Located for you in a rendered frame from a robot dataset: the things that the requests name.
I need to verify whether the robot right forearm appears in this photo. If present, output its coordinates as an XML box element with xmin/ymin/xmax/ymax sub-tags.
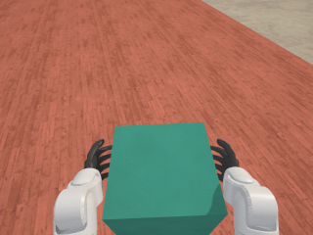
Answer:
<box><xmin>222</xmin><ymin>166</ymin><xmax>280</xmax><ymax>235</ymax></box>

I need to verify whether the robot left forearm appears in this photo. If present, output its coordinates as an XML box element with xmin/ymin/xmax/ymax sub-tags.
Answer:
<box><xmin>53</xmin><ymin>167</ymin><xmax>104</xmax><ymax>235</ymax></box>

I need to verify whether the left robot hand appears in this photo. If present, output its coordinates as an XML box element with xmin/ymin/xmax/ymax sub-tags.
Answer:
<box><xmin>84</xmin><ymin>139</ymin><xmax>112</xmax><ymax>181</ymax></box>

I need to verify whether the carton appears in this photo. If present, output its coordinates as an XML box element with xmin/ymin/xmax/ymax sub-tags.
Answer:
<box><xmin>102</xmin><ymin>122</ymin><xmax>228</xmax><ymax>235</ymax></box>

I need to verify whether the right robot hand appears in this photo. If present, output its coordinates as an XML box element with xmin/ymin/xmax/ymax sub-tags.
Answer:
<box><xmin>210</xmin><ymin>139</ymin><xmax>240</xmax><ymax>182</ymax></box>

